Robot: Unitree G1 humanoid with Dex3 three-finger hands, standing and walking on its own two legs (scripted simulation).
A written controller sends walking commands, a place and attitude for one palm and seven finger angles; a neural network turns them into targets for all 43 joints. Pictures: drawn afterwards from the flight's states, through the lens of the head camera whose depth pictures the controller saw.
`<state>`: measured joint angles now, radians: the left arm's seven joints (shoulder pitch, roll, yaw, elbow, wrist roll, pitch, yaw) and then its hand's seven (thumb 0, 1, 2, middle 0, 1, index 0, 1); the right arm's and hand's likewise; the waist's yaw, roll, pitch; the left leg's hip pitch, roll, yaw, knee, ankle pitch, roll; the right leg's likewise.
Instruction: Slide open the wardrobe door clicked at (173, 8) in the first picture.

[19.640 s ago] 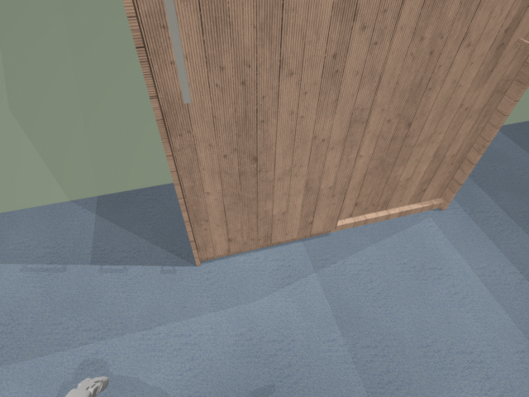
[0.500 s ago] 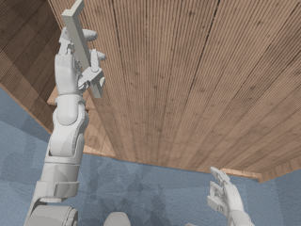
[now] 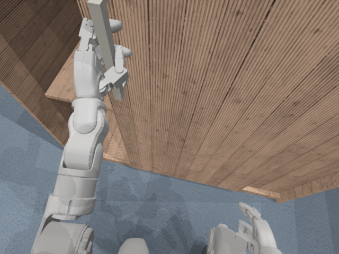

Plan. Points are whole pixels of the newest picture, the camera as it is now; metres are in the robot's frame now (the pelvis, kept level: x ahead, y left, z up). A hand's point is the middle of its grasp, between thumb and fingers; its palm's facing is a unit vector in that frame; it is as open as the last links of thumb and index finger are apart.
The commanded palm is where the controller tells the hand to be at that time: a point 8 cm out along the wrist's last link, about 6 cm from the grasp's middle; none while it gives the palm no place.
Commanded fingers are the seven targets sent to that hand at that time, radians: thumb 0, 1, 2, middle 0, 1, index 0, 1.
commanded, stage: step sideways, sliding the door along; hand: left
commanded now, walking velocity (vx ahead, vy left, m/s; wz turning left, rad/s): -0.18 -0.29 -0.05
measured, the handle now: (114, 53) +0.44 +0.22 +0.16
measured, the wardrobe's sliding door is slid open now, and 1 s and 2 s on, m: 0.36 0.43 0.43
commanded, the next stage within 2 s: stop walking and hold the door there in 1.20 s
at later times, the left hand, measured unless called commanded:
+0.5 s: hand (155, 75) +0.40 +0.12 +0.16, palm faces +0.39 -0.92 -0.01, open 6.7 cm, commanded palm +0.36 +0.10 +0.16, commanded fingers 0.00 0.90 0.90 -0.45 -1.40 -0.45 -1.40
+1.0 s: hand (166, 75) +0.40 +0.10 +0.16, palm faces +0.60 -0.79 -0.10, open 7.0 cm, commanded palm +0.36 +0.06 +0.16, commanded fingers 0.00 0.90 0.90 -0.45 -1.40 -0.45 -1.40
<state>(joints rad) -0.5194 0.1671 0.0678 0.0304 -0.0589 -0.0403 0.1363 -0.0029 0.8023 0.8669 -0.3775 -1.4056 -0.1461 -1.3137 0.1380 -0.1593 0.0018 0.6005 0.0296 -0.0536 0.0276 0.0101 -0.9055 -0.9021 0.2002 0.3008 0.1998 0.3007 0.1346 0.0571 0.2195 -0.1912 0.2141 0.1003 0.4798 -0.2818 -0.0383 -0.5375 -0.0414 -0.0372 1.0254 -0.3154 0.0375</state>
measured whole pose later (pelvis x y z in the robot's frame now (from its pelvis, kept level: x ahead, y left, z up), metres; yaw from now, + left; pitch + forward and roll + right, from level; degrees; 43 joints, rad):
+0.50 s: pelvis +0.03 -0.09 -0.02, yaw +2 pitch +1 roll -3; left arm -0.38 0.20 0.20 -0.12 -0.07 -0.06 0.20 -0.02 0.80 0.87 -0.43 -1.41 -0.06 -1.28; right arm 0.09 -0.26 -0.05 0.61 0.04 -0.05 -0.04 0.01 -0.91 -0.90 0.20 0.30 0.20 0.30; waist 0.07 0.03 0.21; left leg -0.29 0.09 0.13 0.60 -0.25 0.01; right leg -0.42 0.00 -0.07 0.80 -0.38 0.00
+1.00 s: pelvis +0.05 -0.20 -0.02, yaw -1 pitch -1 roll -3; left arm -0.39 0.32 0.39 0.05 -0.08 0.00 0.22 -0.03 0.78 0.88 -0.40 -1.41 0.00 -1.29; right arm 0.04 -0.21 0.02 0.55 0.04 -0.15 0.01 0.01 -0.90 -0.90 0.20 0.30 0.20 0.30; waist 0.12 0.07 0.19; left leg -0.28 0.22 0.04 0.78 -0.49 -0.08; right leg -0.27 0.01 -0.11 0.53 -0.21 -0.01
